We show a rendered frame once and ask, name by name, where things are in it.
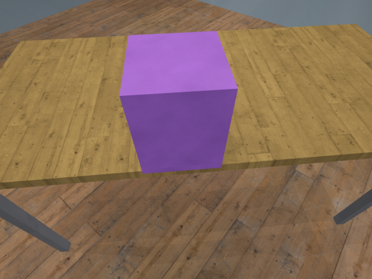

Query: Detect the table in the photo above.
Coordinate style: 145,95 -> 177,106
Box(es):
0,24 -> 372,252

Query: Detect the carton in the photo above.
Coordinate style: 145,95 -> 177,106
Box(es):
120,31 -> 238,174

